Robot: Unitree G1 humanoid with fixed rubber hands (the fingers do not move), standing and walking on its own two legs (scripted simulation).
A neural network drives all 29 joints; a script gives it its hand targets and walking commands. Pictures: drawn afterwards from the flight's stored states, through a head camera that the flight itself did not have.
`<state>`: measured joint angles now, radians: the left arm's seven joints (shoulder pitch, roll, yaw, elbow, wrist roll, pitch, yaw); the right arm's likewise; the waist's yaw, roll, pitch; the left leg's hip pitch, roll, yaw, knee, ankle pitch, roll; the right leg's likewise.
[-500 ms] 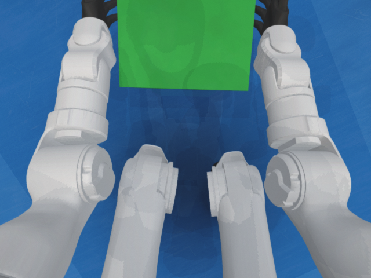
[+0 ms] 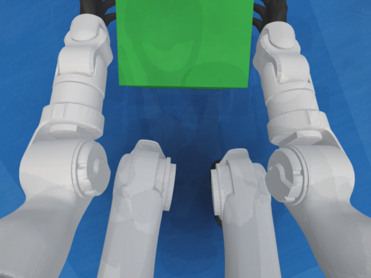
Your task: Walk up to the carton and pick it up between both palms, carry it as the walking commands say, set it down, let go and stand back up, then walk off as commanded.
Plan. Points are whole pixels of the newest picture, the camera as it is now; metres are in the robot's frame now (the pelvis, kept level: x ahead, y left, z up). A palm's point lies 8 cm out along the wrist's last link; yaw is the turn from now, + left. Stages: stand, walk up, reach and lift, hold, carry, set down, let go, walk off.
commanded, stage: set down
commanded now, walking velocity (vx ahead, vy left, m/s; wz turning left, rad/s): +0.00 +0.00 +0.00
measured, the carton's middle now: (184, 34) +0.53 +0.05 -0.23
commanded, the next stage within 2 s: none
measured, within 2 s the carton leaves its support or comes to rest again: rests again in 0.42 s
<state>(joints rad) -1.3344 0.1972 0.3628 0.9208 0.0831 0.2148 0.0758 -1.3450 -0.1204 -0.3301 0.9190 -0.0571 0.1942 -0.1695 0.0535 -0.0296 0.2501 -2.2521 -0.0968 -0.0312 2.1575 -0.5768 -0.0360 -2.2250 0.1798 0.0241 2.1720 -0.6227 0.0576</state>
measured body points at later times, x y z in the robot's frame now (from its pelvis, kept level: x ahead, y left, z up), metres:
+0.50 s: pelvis +0.00 +0.00 -0.01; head +0.36 +0.02 +0.26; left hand +0.53 +0.20 -0.18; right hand +0.55 -0.10 -0.18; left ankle +0.11 +0.12 -0.35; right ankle +0.10 -0.11 -0.35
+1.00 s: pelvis +0.00 +0.00 -0.02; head +0.35 +0.03 +0.25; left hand +0.53 +0.20 -0.19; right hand +0.55 -0.10 -0.19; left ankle +0.11 +0.12 -0.35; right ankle +0.10 -0.11 -0.35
